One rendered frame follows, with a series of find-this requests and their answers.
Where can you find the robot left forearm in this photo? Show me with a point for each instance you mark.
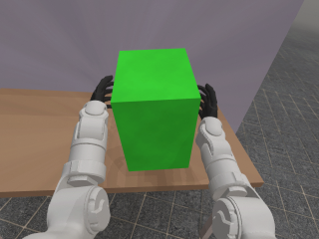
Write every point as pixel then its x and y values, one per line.
pixel 86 163

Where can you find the left robot upper arm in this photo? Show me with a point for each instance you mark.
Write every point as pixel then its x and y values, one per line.
pixel 76 213

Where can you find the right robot hand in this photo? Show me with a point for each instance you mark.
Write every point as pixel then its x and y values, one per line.
pixel 209 105

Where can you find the left robot hand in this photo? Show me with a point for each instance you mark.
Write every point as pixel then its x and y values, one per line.
pixel 101 90

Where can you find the carton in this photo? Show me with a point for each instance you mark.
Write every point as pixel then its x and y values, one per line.
pixel 155 102

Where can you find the robot right forearm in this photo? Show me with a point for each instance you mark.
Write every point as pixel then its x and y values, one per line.
pixel 224 175

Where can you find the table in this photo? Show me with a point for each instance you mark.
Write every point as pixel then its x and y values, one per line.
pixel 36 132

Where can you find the right robot upper arm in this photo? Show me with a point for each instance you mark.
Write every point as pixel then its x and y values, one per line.
pixel 237 217

